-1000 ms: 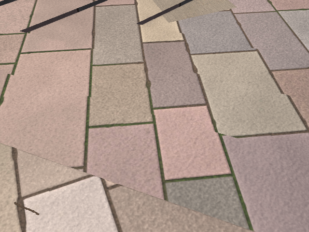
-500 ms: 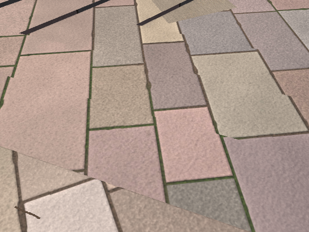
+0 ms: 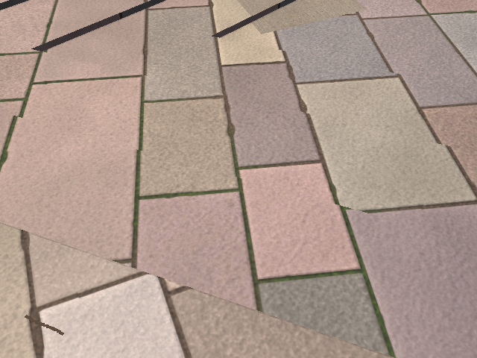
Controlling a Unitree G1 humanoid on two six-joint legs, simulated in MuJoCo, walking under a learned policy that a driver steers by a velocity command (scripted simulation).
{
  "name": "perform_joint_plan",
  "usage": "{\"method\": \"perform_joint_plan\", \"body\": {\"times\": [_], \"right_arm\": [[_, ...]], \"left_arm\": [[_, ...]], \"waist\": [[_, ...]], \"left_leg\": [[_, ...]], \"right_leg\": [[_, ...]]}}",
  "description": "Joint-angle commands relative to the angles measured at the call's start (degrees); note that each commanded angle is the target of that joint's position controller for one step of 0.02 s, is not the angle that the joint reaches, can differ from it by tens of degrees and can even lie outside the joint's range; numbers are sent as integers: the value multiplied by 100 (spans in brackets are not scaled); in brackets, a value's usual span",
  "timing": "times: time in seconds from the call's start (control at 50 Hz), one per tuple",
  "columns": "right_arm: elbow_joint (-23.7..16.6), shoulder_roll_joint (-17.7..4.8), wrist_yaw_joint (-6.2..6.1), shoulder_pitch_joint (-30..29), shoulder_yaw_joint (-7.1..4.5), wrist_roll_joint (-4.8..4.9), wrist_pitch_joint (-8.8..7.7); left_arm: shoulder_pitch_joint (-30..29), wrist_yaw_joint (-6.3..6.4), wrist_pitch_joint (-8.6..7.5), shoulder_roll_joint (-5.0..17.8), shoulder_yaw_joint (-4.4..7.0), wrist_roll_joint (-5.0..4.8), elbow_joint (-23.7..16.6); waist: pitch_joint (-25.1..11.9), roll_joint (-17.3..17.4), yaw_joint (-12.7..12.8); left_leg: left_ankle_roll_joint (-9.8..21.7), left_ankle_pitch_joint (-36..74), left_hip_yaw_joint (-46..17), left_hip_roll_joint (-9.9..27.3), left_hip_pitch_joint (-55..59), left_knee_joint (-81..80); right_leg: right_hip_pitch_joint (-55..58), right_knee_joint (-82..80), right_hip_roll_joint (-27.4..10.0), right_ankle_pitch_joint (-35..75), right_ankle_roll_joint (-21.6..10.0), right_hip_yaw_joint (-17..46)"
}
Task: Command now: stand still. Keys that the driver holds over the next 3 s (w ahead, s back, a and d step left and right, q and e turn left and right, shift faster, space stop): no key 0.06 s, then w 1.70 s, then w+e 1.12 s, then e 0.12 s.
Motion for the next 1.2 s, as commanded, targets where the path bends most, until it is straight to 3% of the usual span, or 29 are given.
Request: {"method": "perform_joint_plan", "body": {"times": [0.02,0.06,0.12,0.16,0.22,0.26,0.3,0.32,0.34,0.36,0.38,0.4,0.42,0.46,0.5,0.58,0.68,0.74,0.76,0.78,0.8,0.82,0.84,0.86,0.88,0.92,0.98,1.06,1.2], "right_arm": [[-62,-493,-14,437,-74,3,-26],[-57,-482,-14,468,-72,5,-27],[-49,-657,-62,574,-146,74,11],[-126,-788,-67,703,-202,127,-49],[-118,-1158,-13,981,-371,186,-202],[-304,-1065,34,565,-355,178,-263],[-488,-976,86,99,-331,242,-253],[-602,-902,99,-95,-305,219,-290],[-784,-563,102,-197,-223,176,-376],[-936,-413,93,-257,-187,237,-491],[-961,-573,133,-313,-226,327,-565],[-931,-585,196,-307,-225,333,-613],[-911,-635,215,-335,-264,275,-653],[-926,-818,270,-481,-379,192,-635],[-970,-589,335,-628,-348,184,-546],[-1470,-343,372,-1874,-196,157,-509],[-1773,-587,502,-2513,-184,212,-524],[-1668,-958,532,-1807,-360,200,-560],[-1393,-1186,503,-871,-500,218,-545],[-1143,-1489,455,114,-627,216,-518],[-977,-2027,416,872,-741,39,-487],[-940,-1740,442,816,-619,29,-487],[-987,-1361,460,218,-508,96,-528],[-1108,-1082,464,-325,-424,107,-551],[-1154,-924,500,-734,-372,48,-590],[-1091,-660,548,-954,-296,-36,-635],[-913,-878,444,-618,-330,-17,-656],[-803,-1160,242,-138,-395,-7,-629],[-536,-1147,138,615,-406,126,-528]], "left_arm": [[183,18,-34,532,63,-1,-110],[215,19,-36,522,58,-3,-107],[383,42,-32,566,95,-68,-64],[193,14,-149,495,93,-69,-210],[-84,-147,-436,234,46,-102,-429],[91,-222,-554,218,50,-180,-463],[982,-225,-609,310,136,-183,-105],[1615,-215,-609,557,241,-135,91],[2487,-203,-624,1206,418,-147,205],[2767,-276,-718,1353,390,-57,194],[2167,-270,-802,939,247,-24,30],[1771,-288,-837,676,166,-30,-131],[1492,-323,-829,632,120,-27,-234],[1502,-329,-743,366,8,2,-275],[1764,-251,-667,434,-10,23,-256],[1736,-115,-610,791,28,51,-427],[2028,-94,-603,925,126,-91,-364],[1828,-102,-521,1102,213,-33,-432],[1729,-111,-464,1080,208,3,-467],[1622,-133,-455,1006,160,43,-579],[2274,-202,-549,246,-27,49,-677],[2260,-256,-756,144,-72,-84,-611],[1621,-274,-877,648,73,-247,-849],[1133,-239,-922,825,106,-286,-1000],[942,-172,-906,830,155,-222,-1032],[1205,-111,-710,639,216,-135,-975],[938,-80,-568,560,245,-91,-1125],[-109,-139,-642,628,285,9,-1490],[-1382,-407,-723,554,190,-94,-1879]], "waist": [[123,34,-2],[125,34,-2],[251,215,-15],[681,391,-125],[834,1113,-240],[920,1028,30],[746,710,464],[503,199,677],[93,-1354,902],[-135,-1761,869],[265,-883,532],[377,-547,377],[410,-300,243],[392,-373,169],[353,-423,169],[624,-366,330],[776,-455,311],[73,-706,-219],[-479,-744,-697],[-1101,-604,-1130],[-2148,846,-829],[-2642,1389,-774],[-1593,1109,-649],[-948,612,-499],[-610,164,-262],[-412,371,120],[-96,379,193],[49,226,-27],[328,211,-467]], "left_leg": [[87,485,-67,79,-614,-634],[89,500,-67,77,-615,-633],[348,-1865,-167,47,-810,-677],[664,-2863,-793,467,-970,-966],[1349,-3105,-2529,1738,-636,-1781],[1277,-2610,-2353,1734,-841,-1695],[842,-1753,-1317,1021,-1544,-993],[604,-726,-735,598,-1998,89],[218,-341,240,-95,-2966,2277],[229,-1314,-214,-347,-3725,3774],[383,-1051,-603,57,-4197,4595],[524,-475,-630,282,-4337,4761],[586,37,-546,470,-4301,4517],[538,562,-362,645,-3922,3904],[380,782,-138,631,-3785,3466],[166,1593,146,417,-3273,1587],[390,1859,155,249,-2834,523],[681,1421,354,-133,-1653,460],[828,1313,479,-344,-492,498],[1078,1224,-99,149,1153,600],[1955,-169,-2888,1733,3242,97],[2208,-697,-4879,2264,3396,-1192],[1819,-687,-4096,2014,2609,-1298],[1585,-57,-3076,1819,1593,-1332],[1429,647,-2345,1595,642,-1460],[1288,1113,-1455,1187,-343,-1733],[1446,1261,-1053,1092,-747,-2121],[1359,1686,-744,1008,-336,-2196],[1177,1250,-497,1075,443,-1584]], "right_leg": [[343,-393,-65,602,-170,56],[339,-390,-65,615,-169,55],[-57,-72,233,-1839,-279,-236],[-742,252,203,-2326,-379,-204],[-1399,1709,57,-1111,-423,-334],[-1160,1376,-87,-1422,-619,-257],[582,-8,214,-735,-623,-523],[1427,-304,-79,-538,-656,90],[2346,-1266,-1280,-1136,-1189,2165],[2482,-1936,-2196,-1533,-1834,4205],[2257,-1834,-2248,-1489,-1790,3946],[2101,-1785,-1962,-1271,-1574,3137],[1949,-1858,-1701,-864,-1376,2479],[1736,-1925,-1272,421,-1075,1449],[1622,-1981,-1130,1170,-1074,971],[939,-2262,-986,1393,-1102,462],[1455,-2239,-1296,1668,-1049,265],[2011,-1097,-1377,4244,-849,58],[1812,2,-1179,4991,-718,-131],[750,1478,-957,4180,-527,-223],[-1366,3940,73,1124,-181,-251],[-2140,5116,491,-1769,-226,677],[-2729,5459,97,-1551,-361,762],[-2686,5312,-232,-1037,-435,558],[-2348,4904,-502,-575,-451,460],[-1608,4284,-779,-238,-484,481],[-1737,3537,-867,37,-373,356],[-2260,1870,-816,1599,-208,282],[-2335,90,-551,2575,-231,212]]}}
